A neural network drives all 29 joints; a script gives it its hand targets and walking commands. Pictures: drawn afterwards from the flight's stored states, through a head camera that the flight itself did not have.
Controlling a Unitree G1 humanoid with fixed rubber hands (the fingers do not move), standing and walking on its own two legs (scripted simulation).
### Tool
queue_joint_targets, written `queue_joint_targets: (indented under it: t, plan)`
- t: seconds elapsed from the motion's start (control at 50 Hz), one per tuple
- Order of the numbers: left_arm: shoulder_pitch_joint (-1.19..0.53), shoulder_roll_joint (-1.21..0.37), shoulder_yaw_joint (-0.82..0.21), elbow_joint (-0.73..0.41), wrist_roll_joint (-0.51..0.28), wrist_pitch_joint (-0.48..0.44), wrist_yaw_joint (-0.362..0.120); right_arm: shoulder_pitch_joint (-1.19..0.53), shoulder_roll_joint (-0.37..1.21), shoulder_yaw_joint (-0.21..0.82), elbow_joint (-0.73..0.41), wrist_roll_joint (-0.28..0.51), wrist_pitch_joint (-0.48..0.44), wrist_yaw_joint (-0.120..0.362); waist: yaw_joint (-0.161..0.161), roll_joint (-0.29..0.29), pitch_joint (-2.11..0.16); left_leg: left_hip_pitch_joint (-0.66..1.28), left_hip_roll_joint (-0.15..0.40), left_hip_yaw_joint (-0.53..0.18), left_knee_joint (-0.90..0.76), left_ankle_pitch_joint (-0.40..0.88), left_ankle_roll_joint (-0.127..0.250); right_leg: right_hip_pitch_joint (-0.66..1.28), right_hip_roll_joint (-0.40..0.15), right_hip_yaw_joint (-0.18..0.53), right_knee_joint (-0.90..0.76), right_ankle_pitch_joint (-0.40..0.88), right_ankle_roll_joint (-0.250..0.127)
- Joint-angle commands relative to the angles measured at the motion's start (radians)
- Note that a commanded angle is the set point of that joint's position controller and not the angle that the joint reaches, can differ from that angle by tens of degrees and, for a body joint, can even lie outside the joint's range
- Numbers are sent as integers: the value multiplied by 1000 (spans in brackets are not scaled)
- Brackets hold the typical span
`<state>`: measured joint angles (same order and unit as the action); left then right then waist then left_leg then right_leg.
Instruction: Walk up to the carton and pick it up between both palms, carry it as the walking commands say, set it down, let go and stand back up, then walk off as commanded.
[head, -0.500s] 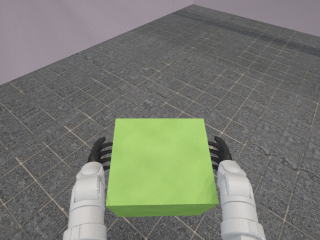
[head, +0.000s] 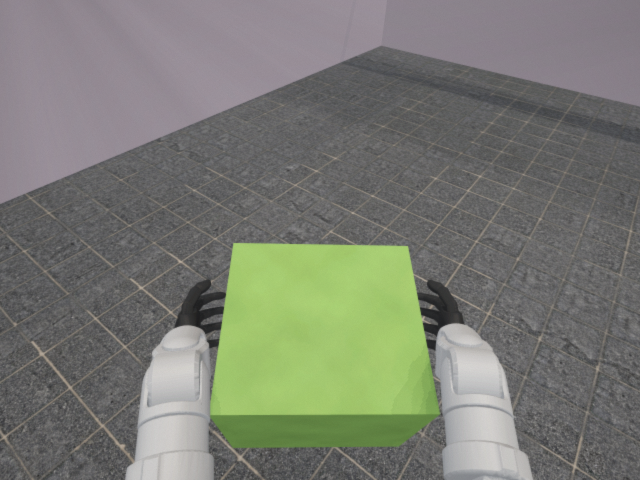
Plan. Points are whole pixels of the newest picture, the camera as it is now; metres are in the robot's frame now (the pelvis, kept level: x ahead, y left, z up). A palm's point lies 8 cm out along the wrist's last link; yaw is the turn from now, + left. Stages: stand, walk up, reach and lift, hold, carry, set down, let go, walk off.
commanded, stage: reach and lift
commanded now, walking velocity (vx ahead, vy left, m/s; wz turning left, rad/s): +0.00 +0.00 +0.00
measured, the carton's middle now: (319, 348) +0.32 +0.00 -0.03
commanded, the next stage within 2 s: hold in 0.54 s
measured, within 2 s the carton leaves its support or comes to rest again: neither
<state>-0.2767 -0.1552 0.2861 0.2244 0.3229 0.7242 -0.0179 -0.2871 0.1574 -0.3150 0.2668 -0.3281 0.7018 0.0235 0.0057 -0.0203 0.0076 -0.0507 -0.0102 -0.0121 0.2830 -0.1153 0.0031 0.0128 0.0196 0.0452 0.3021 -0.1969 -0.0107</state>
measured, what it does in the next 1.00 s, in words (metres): stands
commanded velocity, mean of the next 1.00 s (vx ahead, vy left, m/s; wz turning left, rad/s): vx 0.00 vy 0.00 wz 0.00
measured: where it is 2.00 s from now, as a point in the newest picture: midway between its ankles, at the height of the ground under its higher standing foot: outside the picture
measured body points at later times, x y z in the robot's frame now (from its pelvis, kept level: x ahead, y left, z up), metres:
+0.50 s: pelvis +0.00 +0.00 +0.00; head -0.04 +0.01 +0.45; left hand +0.30 +0.17 +0.04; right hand +0.30 -0.17 +0.04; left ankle +0.03 +0.12 -0.75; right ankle -0.01 -0.11 -0.75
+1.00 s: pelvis +0.00 +0.00 +0.00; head -0.06 +0.01 +0.45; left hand +0.29 +0.17 +0.04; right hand +0.28 -0.17 +0.04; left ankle +0.03 +0.12 -0.75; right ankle -0.01 -0.11 -0.75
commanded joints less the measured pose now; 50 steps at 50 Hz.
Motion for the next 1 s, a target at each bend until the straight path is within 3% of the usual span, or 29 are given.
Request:
queue_joint_targets:
  t: [0.0, 0.58, 0.98]
  plan:
    - [-487, -818, -562, -6, -276, -27, -264, -499, 826, 548, -5, 265, -23, 262, -6, 10, -211, 196, -70, -47, 3, 143, 0, -124, 52, 40, -72, 154, 6]
    - [-400, -836, -595, -52, -293, -12, -253, -426, 791, 585, -87, 283, -8, 262, -9, 14, -210, 194, -68, -53, 3, 157, -3, -135, 57, 36, -59, 154, 2]
    - [-410, -825, -603, -57, -298, -8, -260, -429, 812, 591, -85, 297, 0, 257, -7, 8, -175, 171, -65, -51, 8, 59, 4, -164, 48, 33, -54, 64, 1]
